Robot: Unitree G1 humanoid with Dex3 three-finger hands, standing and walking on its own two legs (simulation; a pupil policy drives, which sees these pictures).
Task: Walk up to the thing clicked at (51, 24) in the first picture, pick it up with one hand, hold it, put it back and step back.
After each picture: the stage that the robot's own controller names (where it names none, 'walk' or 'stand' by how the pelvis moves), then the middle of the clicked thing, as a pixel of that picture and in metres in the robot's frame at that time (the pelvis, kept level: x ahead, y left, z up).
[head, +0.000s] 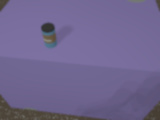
stand; (49, 35) +0.66 +0.20 -0.05
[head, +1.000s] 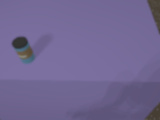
walk; (24, 50) +0.53 +0.31 -0.04
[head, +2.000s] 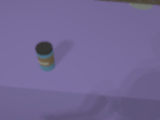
stand; (45, 57) +0.48 +0.18 -0.02
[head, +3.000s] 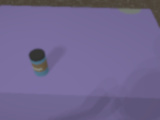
stand; (39, 63) +0.49 +0.22 -0.05
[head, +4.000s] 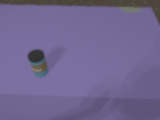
stand; (38, 63) +0.48 +0.22 -0.05
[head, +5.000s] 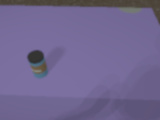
stand; (38, 64) +0.47 +0.22 -0.05
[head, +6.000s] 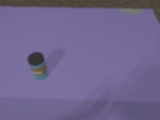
stand; (38, 66) +0.47 +0.22 -0.05
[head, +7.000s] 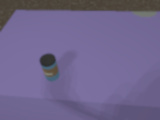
rise first; (50, 67) +0.46 +0.20 -0.05
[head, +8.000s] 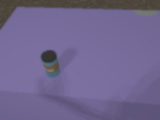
go down; (51, 64) +0.48 +0.19 -0.05
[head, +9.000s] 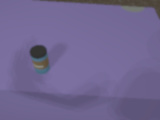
go down; (40, 60) +0.49 +0.18 -0.03
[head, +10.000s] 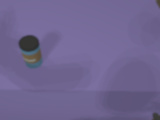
go down; (31, 52) +0.47 +0.18 +0.00
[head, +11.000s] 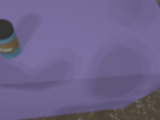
close in; (6, 40) +0.47 +0.20 +0.03
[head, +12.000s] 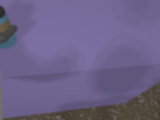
close; (0, 28) +0.52 +0.20 +0.05
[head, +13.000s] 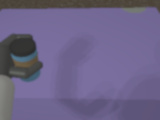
lift; (26, 60) +0.35 +0.18 +0.16
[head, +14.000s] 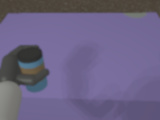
lift; (33, 70) +0.32 +0.17 +0.14
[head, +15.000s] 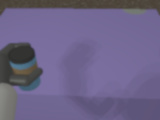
hold; (25, 69) +0.32 +0.18 +0.14
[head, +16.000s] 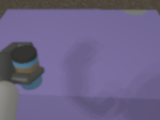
crouch; (28, 68) +0.32 +0.18 +0.14
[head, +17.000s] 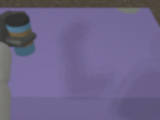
crouch; (21, 35) +0.43 +0.20 +0.17
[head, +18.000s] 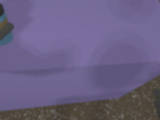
lower; out of the picture +0.52 +0.20 +0.04
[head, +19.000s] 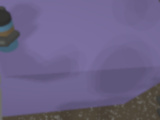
lower; (3, 32) +0.50 +0.20 +0.05
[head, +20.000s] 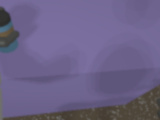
lower; (3, 32) +0.50 +0.20 +0.04
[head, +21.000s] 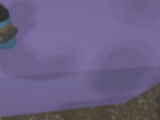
lower; (1, 29) +0.51 +0.20 +0.05
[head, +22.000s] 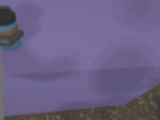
loosen; (7, 31) +0.50 +0.19 +0.05
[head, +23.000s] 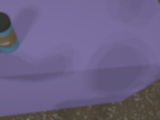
withdraw; (3, 34) +0.49 +0.19 +0.04
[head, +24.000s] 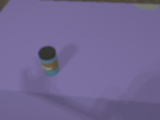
sink last; (49, 61) +0.46 +0.18 +0.00
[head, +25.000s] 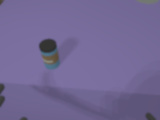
stand; (50, 54) +0.48 +0.18 +0.00
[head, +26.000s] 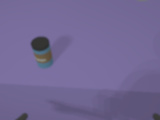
stand; (42, 53) +0.47 +0.18 +0.02
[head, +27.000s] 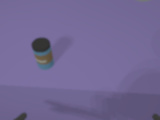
stand; (43, 54) +0.47 +0.18 +0.02
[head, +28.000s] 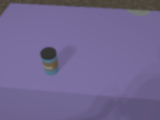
stand; (50, 61) +0.49 +0.17 -0.03
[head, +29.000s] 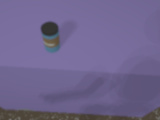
walk; (51, 38) +0.53 +0.14 -0.02
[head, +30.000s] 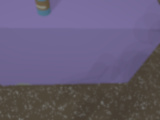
walk; (42, 2) +0.74 +0.22 -0.03
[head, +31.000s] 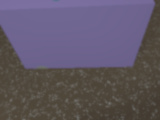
stand; out of the picture +1.07 +0.26 -0.03
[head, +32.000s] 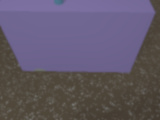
stand; out of the picture +1.06 +0.20 -0.04
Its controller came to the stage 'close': yes
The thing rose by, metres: 0.21
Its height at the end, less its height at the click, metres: +0.00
